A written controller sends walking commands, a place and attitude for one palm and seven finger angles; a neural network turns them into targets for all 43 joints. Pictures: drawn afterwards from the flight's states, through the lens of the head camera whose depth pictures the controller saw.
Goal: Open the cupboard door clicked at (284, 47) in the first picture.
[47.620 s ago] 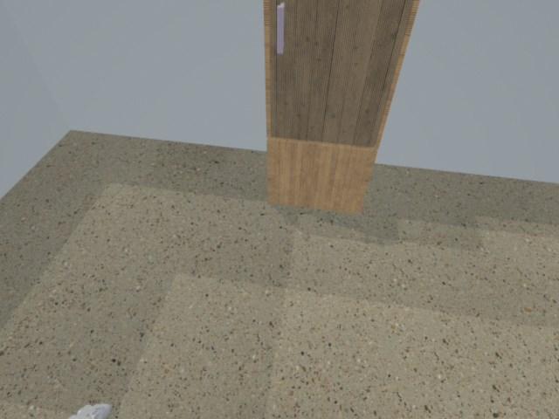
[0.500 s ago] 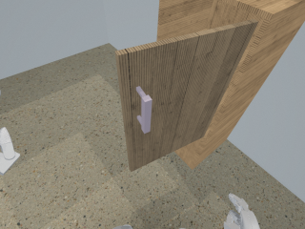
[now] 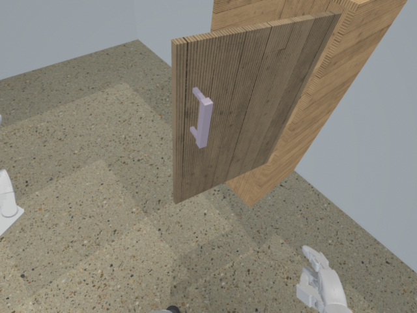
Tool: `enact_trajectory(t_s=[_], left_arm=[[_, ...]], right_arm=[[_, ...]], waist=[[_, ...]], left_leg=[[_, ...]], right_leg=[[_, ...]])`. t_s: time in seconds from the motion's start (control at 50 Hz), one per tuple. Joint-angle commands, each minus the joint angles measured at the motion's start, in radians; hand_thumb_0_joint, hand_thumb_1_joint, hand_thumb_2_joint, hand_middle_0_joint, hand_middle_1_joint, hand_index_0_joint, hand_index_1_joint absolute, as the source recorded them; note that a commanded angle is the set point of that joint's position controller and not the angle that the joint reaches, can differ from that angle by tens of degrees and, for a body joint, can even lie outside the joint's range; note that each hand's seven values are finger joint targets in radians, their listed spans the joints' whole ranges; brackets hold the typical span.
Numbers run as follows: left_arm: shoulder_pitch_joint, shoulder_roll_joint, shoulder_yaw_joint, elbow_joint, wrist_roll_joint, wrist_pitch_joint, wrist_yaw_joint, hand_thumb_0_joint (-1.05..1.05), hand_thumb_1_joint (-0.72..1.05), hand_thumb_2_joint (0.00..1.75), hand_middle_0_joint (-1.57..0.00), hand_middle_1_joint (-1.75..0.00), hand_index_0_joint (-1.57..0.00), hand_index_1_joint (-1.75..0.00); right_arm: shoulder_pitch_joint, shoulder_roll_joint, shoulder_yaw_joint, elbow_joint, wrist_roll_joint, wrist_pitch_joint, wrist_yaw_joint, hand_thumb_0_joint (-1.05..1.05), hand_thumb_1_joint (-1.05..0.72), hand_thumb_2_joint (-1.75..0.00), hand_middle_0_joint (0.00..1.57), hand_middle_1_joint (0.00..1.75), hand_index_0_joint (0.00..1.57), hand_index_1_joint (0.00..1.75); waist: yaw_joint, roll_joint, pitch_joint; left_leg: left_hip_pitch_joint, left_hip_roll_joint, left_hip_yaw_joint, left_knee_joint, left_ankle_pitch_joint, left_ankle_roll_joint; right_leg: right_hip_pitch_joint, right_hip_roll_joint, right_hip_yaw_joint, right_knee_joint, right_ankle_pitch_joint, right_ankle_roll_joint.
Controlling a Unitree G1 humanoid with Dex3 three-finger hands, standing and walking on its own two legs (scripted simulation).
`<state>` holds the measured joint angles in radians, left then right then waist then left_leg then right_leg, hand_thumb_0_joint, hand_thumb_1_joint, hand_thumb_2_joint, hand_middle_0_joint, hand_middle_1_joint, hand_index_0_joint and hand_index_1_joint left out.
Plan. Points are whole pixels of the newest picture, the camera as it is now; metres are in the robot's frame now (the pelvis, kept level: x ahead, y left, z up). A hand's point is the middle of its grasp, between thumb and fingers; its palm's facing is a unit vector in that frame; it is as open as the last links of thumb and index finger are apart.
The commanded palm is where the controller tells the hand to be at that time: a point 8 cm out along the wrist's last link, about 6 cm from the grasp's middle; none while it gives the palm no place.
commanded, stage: stop stepping back and stand still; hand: left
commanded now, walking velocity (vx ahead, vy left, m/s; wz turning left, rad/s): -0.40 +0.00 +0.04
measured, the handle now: (199, 119) +0.49 +0.06 +0.08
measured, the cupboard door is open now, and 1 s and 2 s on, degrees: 79 79 79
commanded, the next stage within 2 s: let the arm hang, fingers relaxed in 0.78 s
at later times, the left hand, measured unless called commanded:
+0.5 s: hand out of the picture +0.08 +0.26 +0.16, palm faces +0.49 -0.79 -0.37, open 7.4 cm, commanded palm +0.02 +0.29 +0.17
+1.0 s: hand out of the picture +0.09 +0.26 -0.01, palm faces +0.23 -0.88 -0.41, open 7.4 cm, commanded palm none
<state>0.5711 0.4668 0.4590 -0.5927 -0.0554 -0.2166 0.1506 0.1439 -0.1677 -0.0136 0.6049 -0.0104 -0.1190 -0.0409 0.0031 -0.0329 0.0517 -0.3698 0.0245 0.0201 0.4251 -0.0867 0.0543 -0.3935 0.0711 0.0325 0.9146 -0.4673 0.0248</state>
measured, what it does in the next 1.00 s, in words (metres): walks backwards: right foot, then left foot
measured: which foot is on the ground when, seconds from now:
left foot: down 0.00-0.20, up 0.22-0.40, down 0.42-0.64, up 0.66-0.88, down 0.90-1.00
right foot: up 0.00-0.18, down 0.20-1.00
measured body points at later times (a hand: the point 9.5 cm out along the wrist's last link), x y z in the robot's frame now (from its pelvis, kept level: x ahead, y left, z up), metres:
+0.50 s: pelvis -0.12 -0.01 -0.01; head -0.14 +0.01 +0.44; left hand +0.05 +0.30 +0.17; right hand +0.00 -0.27 -0.09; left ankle -0.09 +0.09 -0.74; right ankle -0.16 -0.12 -0.74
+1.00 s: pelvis -0.14 +0.01 -0.02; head -0.13 +0.00 +0.43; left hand +0.07 +0.30 +0.02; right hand +0.02 -0.24 -0.13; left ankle -0.10 +0.12 -0.74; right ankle -0.15 -0.11 -0.71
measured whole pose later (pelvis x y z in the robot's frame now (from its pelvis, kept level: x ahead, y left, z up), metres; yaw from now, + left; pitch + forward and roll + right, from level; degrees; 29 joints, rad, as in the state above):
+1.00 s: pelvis -0.14 +0.01 -0.02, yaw +4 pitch +1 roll +1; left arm 0.25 0.31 0.17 0.16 0.03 -0.03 0.05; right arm 0.19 -0.27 -0.02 0.75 -0.05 -0.06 -0.01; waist -0.03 0.02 -0.01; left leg -0.39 -0.03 0.00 0.61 -0.24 0.03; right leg -0.43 -0.02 0.01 0.95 -0.56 0.03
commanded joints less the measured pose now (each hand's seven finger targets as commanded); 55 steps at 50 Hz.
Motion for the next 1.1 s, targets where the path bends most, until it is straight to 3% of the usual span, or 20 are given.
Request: enact_trajectory(t_s=[0.0, 0.12, 0.16, 0.2, 0.34, 0.4, 0.46, 0.56, 0.58, 0.62, 0.64, 0.72, 0.82, 0.84, 0.86, 0.88, 0.94, 1.0, 1.04, 1.08], left_arm=[[-0.019, 0.109, 0.060, -0.202, -0.013, -0.035, 0.013, 0.00, 0.90, 0.90, -0.20, -0.30, -0.20, -0.30], [0.056, 0.159, 0.116, -0.219, -0.035, -0.004, 0.023, 0.00, 0.90, 0.90, -0.20, -0.30, -0.20, -0.30], [0.099, 0.218, 0.159, -0.224, -0.023, -0.008, 0.013, 0.00, 0.90, 0.90, -0.20, -0.30, -0.20, -0.30], [0.007, 0.222, 0.153, -0.228, -0.042, -0.011, 0.010, 0.00, 0.90, 0.90, -0.20, -0.30, -0.20, -0.30], [-0.222, 0.105, 0.032, -0.010, 0.025, -0.020, 0.028, 0.00, 0.90, 0.90, -0.20, -0.30, -0.20, -0.30], [-0.211, 0.113, 0.030, -0.100, 0.024, -0.039, 0.030, 0.00, 0.90, 0.90, -0.20, -0.30, -0.20, -0.30], [-0.181, 0.156, 0.075, -0.153, 0.034, -0.057, 0.024, 0.00, 0.90, 0.90, -0.20, -0.30, -0.20, -0.30], [0.014, 0.140, 0.109, -0.104, 0.028, -0.043, 0.027, 0.00, 0.90, 0.90, -0.20, -0.30, -0.20, -0.30], [0.015, 0.124, 0.094, -0.090, 0.030, -0.045, 0.023, 0.00, 0.90, 0.90, -0.20, -0.30, -0.20, -0.30], [-0.019, 0.146, 0.109, -0.031, 0.026, -0.042, 0.016, 0.00, 0.90, 0.90, -0.20, -0.30, -0.20, -0.30], [-0.096, 0.138, 0.098, -0.053, 0.020, -0.054, 0.015, 0.00, 0.90, 0.90, -0.20, -0.30, -0.20, -0.30], [-0.152, 0.111, 0.069, 0.039, 0.026, -0.079, 0.009, 0.00, 0.90, 0.90, -0.20, -0.30, -0.20, -0.30], [-0.159, 0.094, 0.035, -0.084, 0.030, -0.075, 0.027, 0.00, 0.90, 0.90, -0.20, -0.30, -0.20, -0.30], [-0.147, 0.100, 0.044, -0.109, 0.026, -0.077, 0.029, 0.00, 0.90, 0.90, -0.20, -0.30, -0.20, -0.30], [-0.122, -0.152, -0.374, 0.714, 0.112, 0.080, -0.100, 0.00, 0.90, 0.90, -0.20, -0.30, -0.20, -0.30], [-0.135, -0.184, -0.343, 0.713, 0.098, 0.201, -0.129, 0.00, 0.90, 0.90, -0.20, -0.30, -0.20, -0.30], [-0.239, -0.196, -0.372, 0.796, 0.093, 0.223, -0.133, 0.00, 0.90, 0.90, -0.20, -0.30, -0.20, -0.30], [-0.311, -0.170, -0.395, 1.008, 0.082, 0.225, -0.130, 0.00, 0.90, 0.90, -0.20, -0.30, -0.20, -0.30], [-0.250, -0.149, -0.397, 1.176, 0.080, 0.226, -0.131, 0.00, 0.90, 0.90, -0.20, -0.30, -0.20, -0.30], [-0.258, -0.060, -0.401, 1.291, 0.085, 0.209, -0.131, 0.00, 0.90, 0.90, -0.20, -0.30, -0.20, -0.30]], right_arm=[[-0.037, -0.164, -0.051, -0.096, 0.000, -0.061, -0.005, 0.00, -0.90, -0.90, 0.20, 0.30, 0.20, 0.30], [-0.050, -0.153, -0.023, -0.146, 0.005, -0.042, -0.014, 0.00, -0.90, -0.90, 0.20, 0.30, 0.20, 0.30], [-0.031, -0.136, -0.021, -0.141, 0.003, -0.018, -0.011, 0.00, -0.90, -0.90, 0.20, 0.30, 0.20, 0.30], [-0.027, -0.137, -0.017, -0.127, 0.010, -0.018, -0.017, 0.00, -0.90, -0.90, 0.20, 0.30, 0.20, 0.30], [-0.022, -0.161, -0.022, -0.083, 0.015, -0.057, -0.062, 0.00, -0.90, -0.90, 0.20, 0.30, 0.20, 0.30], [-0.006, -0.196, -0.032, -0.119, 0.023, -0.079, -0.065, 0.00, -0.90, -0.90, 0.20, 0.30, 0.20, 0.30], [-0.014, -0.163, -0.021, -0.092, 0.001, -0.093, -0.050, 0.00, -0.90, -0.90, 0.20, 0.30, 0.20, 0.30], [-0.024, -0.168, -0.023, -0.105, 0.007, -0.083, -0.032, 0.00, -0.90, -0.90, 0.20, 0.30, 0.20, 0.30], [-0.030, -0.162, -0.025, -0.117, 0.004, -0.069, -0.033, 0.00, -0.90, -0.90, 0.20, 0.30, 0.20, 0.30], [-0.024, -0.151, -0.045, -0.125, 0.005, -0.040, -0.030, 0.00, -0.90, -0.90, 0.20, 0.30, 0.20, 0.30], [-0.012, -0.163, -0.052, -0.116, 0.004, -0.043, -0.027, 0.00, -0.90, -0.90, 0.20, 0.30, 0.20, 0.30], [0.002, -0.146, -0.028, -0.083, 0.006, -0.050, -0.034, 0.00, -0.90, -0.90, 0.20, 0.30, 0.20, 0.30], [-0.020, -0.142, -0.023, -0.104, -0.003, -0.084, -0.052, 0.00, -0.90, -0.90, 0.20, 0.30, 0.20, 0.30], [-0.014, -0.149, -0.028, -0.108, -0.003, -0.087, -0.051, 0.00, -0.90, -0.90, 0.20, 0.30, 0.20, 0.30], [0.060, -0.257, -0.068, 0.135, -0.006, -0.122, 0.052, 0.00, -0.90, -0.90, 0.20, 0.30, 0.20, 0.30], [0.122, -0.281, -0.066, 0.098, -0.002, 0.007, 0.055, 0.00, -0.90, -0.90, 0.20, 0.30, 0.20, 0.30], [0.097, -0.236, -0.043, 0.059, -0.051, 0.045, 0.032, 0.00, -0.90, -0.90, 0.20, 0.30, 0.20, 0.30], [0.069, -0.225, -0.037, 0.108, -0.045, 0.072, 0.022, 0.00, -0.90, -0.90, 0.20, 0.30, 0.20, 0.30], [0.010, -0.203, -0.026, 0.145, -0.023, 0.096, 0.026, 0.00, -0.90, -0.90, 0.20, 0.30, 0.20, 0.30], [0.014, -0.115, -0.010, 0.176, 0.000, 0.115, 0.035, 0.00, -0.90, -0.90, 0.20, 0.30, 0.20, 0.30]], waist=[[-0.012, 0.224, -0.219], [0.013, 0.311, -0.208], [0.002, 0.065, -0.197], [0.011, -0.161, -0.166], [-0.012, -0.030, -0.020], [-0.007, 0.152, -0.079], [-0.018, 0.279, -0.058], [0.004, 0.237, -0.078], [0.001, 0.190, -0.066], [0.005, -0.190, -0.021], [-0.006, -0.195, 0.017], [-0.028, -0.050, -0.014], [0.003, -0.032, -0.077], [0.001, 0.021, -0.082], [-0.094, 0.186, -0.064], [-0.055, 0.281, -0.090], [-0.040, 0.078, -0.178], [-0.007, 0.052, -0.201], [0.041, 0.090, -0.174], [0.011, -0.052, -0.077]], left_leg=[[0.220, 0.254, -0.201, -0.179, 0.216, 0.082], [0.039, 0.093, -0.091, -0.295, -0.456, -0.047], [0.176, -0.038, 0.034, 0.086, -0.301, -0.085], [0.080, -0.046, -0.030, 0.515, -0.238, -0.088], [0.119, -0.013, 0.057, 0.054, -0.248, -0.011], [0.262, 0.128, -0.176, -0.054, -0.095, 0.061], [0.145, 0.251, -0.414, -0.250, -0.359, 0.127], [-0.066, 0.139, -0.133, -0.161, -0.475, 0.046], [-0.151, 0.098, -0.094, -0.072, -0.512, 0.022], [-0.267, -0.034, 0.019, 0.436, -0.416, -0.037], [-0.287, -0.028, -0.020, 0.637, -0.352, -0.047], [-0.186, 0.026, -0.013, 0.572, -0.215, -0.051], [0.168, -0.023, 0.075, 0.060, -0.167, -0.024], [0.228, 0.000, 0.036, -0.016, -0.161, -0.016], [0.279, 0.144, -0.177, 0.108, 0.202, 0.024], [0.164, 0.277, -0.350, 0.009, 0.467, 0.133], [0.182, 0.289, -0.426, 0.011, 0.566, 0.211], [0.217, 0.221, -0.263, 0.032, 0.582, 0.152], [0.041, 0.135, -0.162, 0.034, 0.217, 0.064], [-0.040, -0.029, -0.060, 0.120, -0.275, -0.050]], right_leg=[[0.029, -0.017, -0.011, -0.011, -0.035, 0.004], [0.377, 0.034, -0.159, -0.533, -0.012, -0.054], [0.183, -0.156, 0.002, -0.773, 0.095, -0.103], [-0.015, -0.393, 0.224, -0.814, -0.027, -0.201], [0.105, -0.259, 0.100, -0.630, -0.016, -0.135], [0.072, -0.104, 0.002, -0.369, 0.205, -0.045], [0.039, -0.067, -0.050, -0.125, -0.042, -0.024], [0.330, -0.054, -0.129, -0.416, 0.064, -0.042], [0.388, -0.073, -0.075, -0.483, 0.045, -0.061], [0.249, -0.339, 0.448, -0.762, -0.335, -0.200], [0.170, -0.417, 0.533, -0.814, -0.286, -0.235], [0.141, -0.333, 0.227, -0.729, 0.041, -0.193], [0.131, -0.248, 0.090, -0.620, 0.085, -0.129], [0.124, -0.215, 0.078, -0.567, 0.111, -0.097], [-0.144, -0.188, -0.100, -0.217, 0.234, -0.047], [-0.117, -0.104, -0.080, -0.042, -0.051, 0.000], [-0.153, -0.092, 0.016, 0.193, -0.177, 0.008], [-0.010, -0.092, 0.002, -0.032, -0.069, 0.008], [0.249, -0.080, -0.016, -0.314, 0.162, 0.002], [0.204, -0.283, 0.275, -0.624, 0.130, -0.071]])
